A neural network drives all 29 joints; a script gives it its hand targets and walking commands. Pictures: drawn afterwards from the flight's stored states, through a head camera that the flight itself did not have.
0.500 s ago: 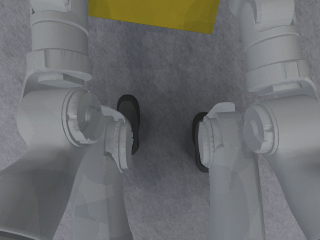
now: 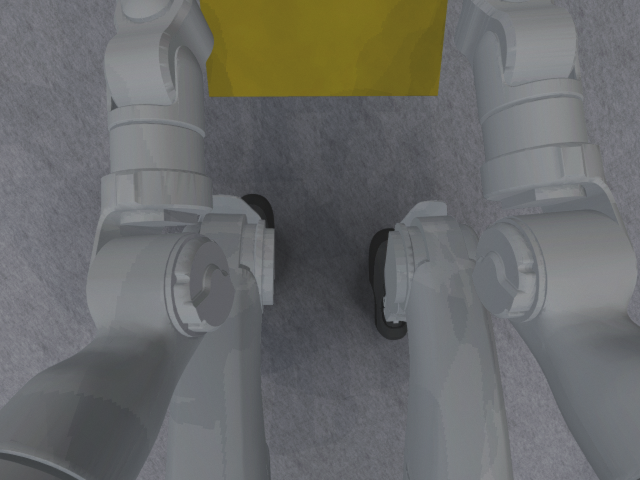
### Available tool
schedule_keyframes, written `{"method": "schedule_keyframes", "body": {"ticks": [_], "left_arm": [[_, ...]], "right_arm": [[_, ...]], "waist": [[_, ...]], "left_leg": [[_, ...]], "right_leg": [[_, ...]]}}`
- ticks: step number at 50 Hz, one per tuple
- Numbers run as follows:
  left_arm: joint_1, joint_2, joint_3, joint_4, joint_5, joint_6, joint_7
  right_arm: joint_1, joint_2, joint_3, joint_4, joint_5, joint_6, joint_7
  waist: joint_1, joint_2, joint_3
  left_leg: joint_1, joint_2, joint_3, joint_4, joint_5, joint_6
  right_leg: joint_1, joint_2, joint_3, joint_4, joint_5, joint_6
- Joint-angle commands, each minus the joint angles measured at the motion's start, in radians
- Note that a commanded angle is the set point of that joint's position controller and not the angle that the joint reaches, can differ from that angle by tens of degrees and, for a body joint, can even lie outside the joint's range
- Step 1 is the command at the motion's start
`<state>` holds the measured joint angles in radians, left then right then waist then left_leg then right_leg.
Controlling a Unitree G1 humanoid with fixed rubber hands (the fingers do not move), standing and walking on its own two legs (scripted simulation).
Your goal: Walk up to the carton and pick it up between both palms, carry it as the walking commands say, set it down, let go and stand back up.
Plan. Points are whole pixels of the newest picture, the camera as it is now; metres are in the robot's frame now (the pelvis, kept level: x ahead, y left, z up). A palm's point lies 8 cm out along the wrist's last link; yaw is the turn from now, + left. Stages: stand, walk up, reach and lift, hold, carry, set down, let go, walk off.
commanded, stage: reach and lift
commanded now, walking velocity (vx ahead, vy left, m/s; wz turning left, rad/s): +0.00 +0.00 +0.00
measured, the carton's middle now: out of the picture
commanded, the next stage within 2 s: none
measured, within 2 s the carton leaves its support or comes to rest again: neither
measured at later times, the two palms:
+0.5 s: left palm out of the picture +0.53 +0.17 -0.02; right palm out of the picture +0.54 -0.11 -0.04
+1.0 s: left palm out of the picture +0.51 +0.17 +0.05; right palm out of the picture +0.53 -0.10 +0.03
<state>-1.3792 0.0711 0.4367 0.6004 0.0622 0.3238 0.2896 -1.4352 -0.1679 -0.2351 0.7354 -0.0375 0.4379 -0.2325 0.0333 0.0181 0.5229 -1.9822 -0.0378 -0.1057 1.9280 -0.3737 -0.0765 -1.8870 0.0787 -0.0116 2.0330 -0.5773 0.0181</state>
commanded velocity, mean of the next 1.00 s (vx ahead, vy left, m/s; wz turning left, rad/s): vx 0.00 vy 0.00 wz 0.00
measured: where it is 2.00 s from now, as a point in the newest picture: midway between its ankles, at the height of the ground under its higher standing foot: (322, 287)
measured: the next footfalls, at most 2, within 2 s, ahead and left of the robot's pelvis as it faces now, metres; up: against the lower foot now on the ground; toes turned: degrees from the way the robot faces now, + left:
none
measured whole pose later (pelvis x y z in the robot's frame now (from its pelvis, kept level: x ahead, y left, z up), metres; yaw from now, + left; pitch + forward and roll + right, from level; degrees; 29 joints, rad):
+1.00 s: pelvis +0.00 +0.00 +0.10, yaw +1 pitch +16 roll -2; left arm -1.25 0.03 0.40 0.54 0.10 0.39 0.29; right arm -1.26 -0.09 -0.28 0.64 -0.06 0.47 -0.24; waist 0.03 0.01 0.52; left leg -1.55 -0.04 -0.11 1.62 -0.35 -0.06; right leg -1.45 0.07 0.00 1.70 -0.53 0.01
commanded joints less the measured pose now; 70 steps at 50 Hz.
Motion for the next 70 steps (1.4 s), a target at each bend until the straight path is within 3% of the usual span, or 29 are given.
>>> {"method": "schedule_keyframes", "body": {"ticks": [1, 4, 8, 9, 12, 19, 25, 30, 32, 33, 34, 39, 42, 44, 45, 50, 52, 56, 66, 69, 70], "left_arm": [[-0.675, -1.106, -0.640, 0.017, -0.150, 0.077, -0.447], [-0.680, -1.114, -0.648, 0.001, -0.154, 0.088, -0.440], [-0.634, -1.156, -0.642, 0.043, -0.137, 0.109, -0.437], [-0.624, -1.164, -0.646, 0.029, -0.146, 0.109, -0.436], [-0.576, -1.197, -0.658, 0.031, -0.140, 0.118, -0.437], [-0.555, -1.199, -0.700, -0.032, -0.163, 0.118, -0.439], [-0.567, -1.183, -0.700, -0.029, -0.150, 0.119, -0.436], [-0.566, -1.186, -0.687, 0.001, -0.146, 0.115, -0.446], [-0.546, -1.199, -0.688, 0.017, -0.143, 0.119, -0.451], [-0.550, -1.199, -0.676, 0.021, -0.136, 0.119, -0.452], [-0.538, -1.207, -0.687, 0.001, -0.143, 0.118, -0.453], [-0.529, -1.206, -0.666, 0.044, -0.135, 0.119, -0.462], [-0.500, -1.243, -0.688, 0.018, -0.148, 0.118, -0.465], [-0.516, -1.218, -0.674, 0.038, -0.141, 0.120, -0.466], [-0.493, -1.233, -0.684, 0.025, -0.146, 0.120, -0.466], [-0.491, -1.239, -0.720, -0.028, -0.162, 0.119, -0.458], [-0.470, -1.240, -0.716, 0.000, -0.152, 0.121, -0.459], [-0.445, -1.244, -0.744, -0.036, -0.168, 0.117, -0.450], [-0.408, -1.265, -0.764, -0.039, -0.165, 0.107, -0.442], [-0.396, -1.251, -0.747, 0.007, -0.153, 0.113, -0.446], [-0.413, -1.272, -0.765, -0.028, -0.161, 0.108, -0.445]], "right_arm": [[-0.813, 1.064, 0.466, -0.285, 0.184, -0.091, 0.426], [-0.783, 1.071, 0.454, -0.268, 0.175, -0.079, 0.430], [-0.802, 1.081, 0.451, -0.271, 0.177, -0.075, 0.443], [-0.811, 1.078, 0.465, -0.299, 0.180, -0.075, 0.447], [-0.787, 1.082, 0.465, -0.306, 0.178, -0.073, 0.454], [-0.745, 1.101, 0.499, -0.363, 0.187, -0.062, 0.448], [-0.717, 1.125, 0.500, -0.323, 0.190, -0.051, 0.438], [-0.720, 1.151, 0.489, -0.301, 0.180, -0.054, 0.424], [-0.698, 1.142, 0.475, -0.287, 0.171, -0.056, 0.426], [-0.728, 1.155, 0.482, -0.295, 0.175, -0.057, 0.426], [-0.727, 1.154, 0.493, -0.331, 0.175, -0.059, 0.427], [-0.715, 1.177, 0.485, -0.287, 0.175, -0.055, 0.425], [-0.701, 1.179, 0.494, -0.312, 0.170, -0.059, 0.429], [-0.713, 1.172, 0.488, -0.305, 0.170, -0.057, 0.428], [-0.699, 1.172, 0.493, -0.323, 0.172, -0.060, 0.428], [-0.668, 1.182, 0.511, -0.344, 0.184, -0.058, 0.427], [-0.648, 1.184, 0.506, -0.312, 0.175, -0.055, 0.426], [-0.630, 1.187, 0.529, -0.360, 0.193, -0.064, 0.425], [-0.583, 1.199, 0.537, -0.352, 0.184, -0.074, 0.428], [-0.577, 1.182, 0.514, -0.315, 0.174, -0.072, 0.434], [-0.586, 1.197, 0.527, -0.335, 0.179, -0.078, 0.435]], "waist": [[-0.032, 0.025, -2.371], [-0.049, 0.020, -2.385], [-0.045, 0.042, -2.392], [-0.044, 0.019, -2.416], [-0.052, 0.035, -2.447], [-0.059, 0.012, -2.535], [-0.036, 0.011, -2.489], [-0.037, -0.006, -2.443], [-0.046, 0.017, -2.432], [-0.028, 0.008, -2.424], [-0.030, 0.001, -2.480], [-0.013, -0.008, -2.423], [-0.032, -0.010, -2.470], [-0.014, -0.011, -2.447], [-0.026, -0.005, -2.468], [-0.033, 0.011, -2.509], [-0.036, 0.011, -2.472], [-0.032, 0.019, -2.500], [-0.048, 0.011, -2.447], [-0.054, 0.028, -2.369], [-0.045, 0.025, -2.399]], "left_leg": [[0.905, -0.091, 0.198, -0.139, 0.063, 0.055], [0.937, -0.094, 0.187, -0.155, 0.068, 0.054], [0.993, -0.094, 0.170, -0.185, 0.063, 0.053], [1.026, -0.093, 0.155, -0.195, 0.086, 0.055], [1.067, -0.099, 0.156, -0.211, 0.123, 0.050], [1.122, -0.111, 0.147, -0.239, 0.191, 0.051], [1.121, -0.108, 0.150, -0.283, 0.122, 0.055], [1.087, -0.112, 0.156, -0.316, 0.069, 0.061], [1.109, -0.107, 0.149, -0.333, 0.061, 0.059], [1.110, -0.107, 0.159, -0.338, 0.055, 0.060], [1.153, -0.109, 0.150, -0.351, 0.082, 0.059], [1.133, -0.111, 0.151, -0.384, 0.050, 0.066], [1.200, -0.107, 0.131, -0.408, 0.077, 0.062], [1.190, -0.108, 0.141, -0.415, 0.057, 0.064], [1.223, -0.107, 0.131, -0.428, 0.073, 0.064], [1.301, -0.108, 0.116, -0.459, 0.096, 0.062], [1.291, -0.106, 0.116, -0.472, 0.080, 0.061], [1.363, -0.107, 0.104, -0.501, 0.120, 0.059], [1.445, -0.097, 0.074, -0.587, 0.071, 0.063], [1.437, -0.093, 0.068, -0.614, 0.032, 0.064], [1.471, -0.093, 0.060, -0.624, 0.037, 0.062]], "right_leg": [[0.500, 0.090, -0.086, -0.291, 0.104, -0.014], [0.497, 0.087, -0.087, -0.308, 0.101, -0.017], [0.471, 0.086, -0.089, -0.325, 0.085, -0.020], [0.468, 0.088, -0.095, -0.322, 0.105, -0.016], [0.484, 0.091, -0.098, -0.339, 0.129, -0.016], [0.594, 0.100, -0.088, -0.372, 0.209, -0.013], [0.638, 0.098, -0.070, -0.421, 0.164, -0.013], [0.700, 0.094, -0.049, -0.470, 0.125, -0.008], [0.693, 0.090, -0.046, -0.484, 0.119, -0.015], [0.703, 0.091, -0.039, -0.494, 0.105, -0.012], [0.730, 0.091, -0.044, -0.502, 0.133, -0.007], [0.750, 0.093, -0.035, -0.533, 0.101, -0.007], [0.787, 0.088, -0.032, -0.554, 0.129, -0.010], [0.781, 0.088, -0.029, -0.566, 0.107, -0.009], [0.795, 0.090, -0.033, -0.569, 0.123, -0.008], [0.839, 0.091, -0.029, -0.598, 0.151, -0.011], [0.843, 0.090, -0.023, -0.617, 0.139, -0.013], [0.866, 0.095, -0.031, -0.637, 0.171, -0.011], [0.920, 0.085, -0.017, -0.714, 0.145, -0.013], [0.888, 0.078, -0.012, -0.739, 0.109, -0.018], [0.909, 0.080, -0.007, -0.745, 0.114, -0.016]]}}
